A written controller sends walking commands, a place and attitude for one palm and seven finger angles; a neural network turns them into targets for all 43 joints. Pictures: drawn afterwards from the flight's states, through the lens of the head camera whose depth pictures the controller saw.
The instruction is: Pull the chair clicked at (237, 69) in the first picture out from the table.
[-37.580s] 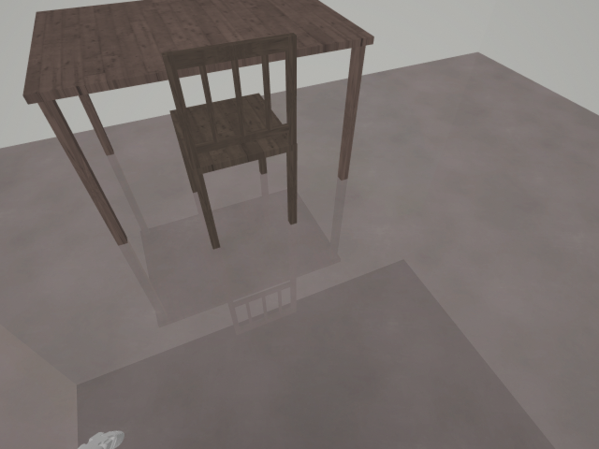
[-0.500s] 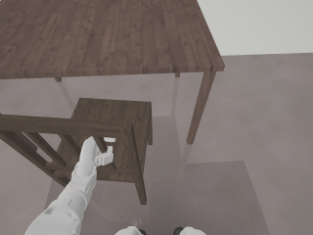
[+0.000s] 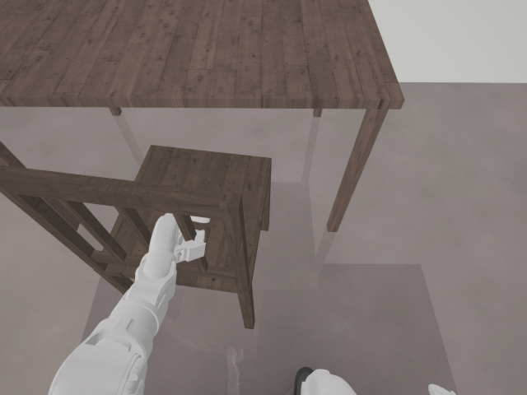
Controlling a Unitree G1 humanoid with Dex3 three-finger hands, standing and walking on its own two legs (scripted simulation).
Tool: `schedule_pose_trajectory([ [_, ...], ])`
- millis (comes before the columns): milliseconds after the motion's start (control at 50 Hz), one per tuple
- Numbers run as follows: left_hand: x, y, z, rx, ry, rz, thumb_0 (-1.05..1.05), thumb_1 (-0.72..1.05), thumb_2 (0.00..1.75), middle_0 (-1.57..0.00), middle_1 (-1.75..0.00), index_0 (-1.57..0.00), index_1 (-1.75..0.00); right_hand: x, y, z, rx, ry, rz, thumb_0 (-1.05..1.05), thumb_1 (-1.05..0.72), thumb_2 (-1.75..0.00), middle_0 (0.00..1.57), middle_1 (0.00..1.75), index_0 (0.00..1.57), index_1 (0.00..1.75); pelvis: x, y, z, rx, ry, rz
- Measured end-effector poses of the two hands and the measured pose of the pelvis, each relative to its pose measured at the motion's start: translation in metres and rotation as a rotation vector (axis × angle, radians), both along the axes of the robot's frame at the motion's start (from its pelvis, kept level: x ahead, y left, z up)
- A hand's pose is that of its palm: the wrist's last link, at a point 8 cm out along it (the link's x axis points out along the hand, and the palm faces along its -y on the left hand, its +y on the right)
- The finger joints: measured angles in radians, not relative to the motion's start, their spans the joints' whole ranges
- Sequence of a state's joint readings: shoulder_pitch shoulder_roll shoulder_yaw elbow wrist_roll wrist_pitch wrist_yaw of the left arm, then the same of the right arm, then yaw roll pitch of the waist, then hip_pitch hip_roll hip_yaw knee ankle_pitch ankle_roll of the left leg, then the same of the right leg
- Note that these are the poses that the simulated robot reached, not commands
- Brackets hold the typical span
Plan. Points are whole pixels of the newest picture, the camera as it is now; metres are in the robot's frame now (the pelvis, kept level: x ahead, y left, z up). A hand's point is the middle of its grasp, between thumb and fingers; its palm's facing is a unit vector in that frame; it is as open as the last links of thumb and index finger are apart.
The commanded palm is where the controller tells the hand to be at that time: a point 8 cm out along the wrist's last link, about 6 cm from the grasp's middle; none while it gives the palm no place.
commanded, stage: step backward, pulling the chair out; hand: left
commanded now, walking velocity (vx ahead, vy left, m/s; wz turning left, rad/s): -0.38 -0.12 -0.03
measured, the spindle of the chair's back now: (145, 237) +0.40 +0.23 -0.10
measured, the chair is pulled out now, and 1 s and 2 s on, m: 0.18 0.22 0.22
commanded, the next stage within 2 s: none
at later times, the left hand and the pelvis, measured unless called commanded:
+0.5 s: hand (197, 260) +0.33 +0.11 -0.05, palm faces -0.07 -0.97 -0.23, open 5.3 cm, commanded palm +0.33 +0.16 -0.05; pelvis -0.04 +0.00 +0.00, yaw -4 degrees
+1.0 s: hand (196, 266) +0.32 +0.11 -0.05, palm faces -0.09 -0.96 -0.25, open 5.3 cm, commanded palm +0.34 +0.16 -0.04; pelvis -0.03 +0.01 +0.00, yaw -4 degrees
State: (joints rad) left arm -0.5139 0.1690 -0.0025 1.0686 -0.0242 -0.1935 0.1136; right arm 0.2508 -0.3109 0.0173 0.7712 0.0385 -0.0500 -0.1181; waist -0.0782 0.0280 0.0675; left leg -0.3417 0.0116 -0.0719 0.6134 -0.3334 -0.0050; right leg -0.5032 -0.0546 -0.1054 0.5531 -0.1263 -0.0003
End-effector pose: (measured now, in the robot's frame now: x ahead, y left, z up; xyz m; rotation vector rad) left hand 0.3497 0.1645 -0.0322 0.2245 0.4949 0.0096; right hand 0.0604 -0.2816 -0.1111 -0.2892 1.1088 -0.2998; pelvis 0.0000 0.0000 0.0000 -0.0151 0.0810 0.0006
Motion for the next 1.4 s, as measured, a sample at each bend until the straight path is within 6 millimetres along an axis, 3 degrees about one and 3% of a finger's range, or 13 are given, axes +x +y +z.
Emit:
schedule_pose_trajectory([
  [160,0.0,0.001,0.0,0.016,-0.004,-0.053,0.05,0.7,0.82,-0.27,-1.27,-0.5,-1.45,0.004,0.026,-0.003,0.049,-0.01,-0.017,0.01,-0.9,-0.9,0.2,0.3,0.2,0.3,-0.013,0.007,0.002,0.031,-0.01,-0.05],
  [280,-0.004,0.0,0.0,0.014,-0.004,-0.028,0.05,0.69,0.82,-0.29,-1.25,-0.5,-1.45,-0.007,0.039,-0.009,0.11,-0.032,-0.059,0.01,-0.9,-0.9,0.2,0.3,0.2,0.3,-0.022,0.002,0.0,0.031,-0.011,-0.066],
  [500,-0.03,0.0,0.0,0.015,-0.009,-0.026,0.06,0.69,0.8,-0.3,-1.24,-0.5,-1.45,-0.058,0.019,-0.006,0.061,0.04,-0.107,0.01,-0.9,-0.9,0.2,0.3,0.2,0.3,-0.036,0.005,0.002,0.032,-0.006,-0.071],
  [600,-0.038,0.001,0.001,0.019,-0.008,-0.044,0.06,0.69,0.8,-0.3,-1.25,-0.5,-1.45,-0.07,0.014,-0.001,0.03,0.046,-0.123,0.01,-0.9,-0.9,0.2,0.3,0.2,0.3,-0.037,0.008,0.003,0.041,-0.013,-0.081],
  [1120,-0.039,0.002,0.001,0.035,-0.017,-0.053,0.05,0.68,0.82,-0.32,-1.25,-0.5,-1.45,-0.034,0.03,-0.011,0.079,-0.02,-0.078,0.01,-0.9,-0.9,0.2,0.3,0.2,0.3,-0.028,0.006,0.001,0.043,-0.011,-0.076],
  [1400,-0.039,0.001,0.001,0.034,-0.019,-0.047,0.06,0.67,0.82,-0.32,-1.26,-0.5,-1.45,-0.045,0.023,-0.009,0.06,-0.004,-0.089,0.01,-0.9,-0.9,0.2,0.3,0.2,0.3,-0.031,0.005,0.0,0.048,-0.011,-0.076],
])
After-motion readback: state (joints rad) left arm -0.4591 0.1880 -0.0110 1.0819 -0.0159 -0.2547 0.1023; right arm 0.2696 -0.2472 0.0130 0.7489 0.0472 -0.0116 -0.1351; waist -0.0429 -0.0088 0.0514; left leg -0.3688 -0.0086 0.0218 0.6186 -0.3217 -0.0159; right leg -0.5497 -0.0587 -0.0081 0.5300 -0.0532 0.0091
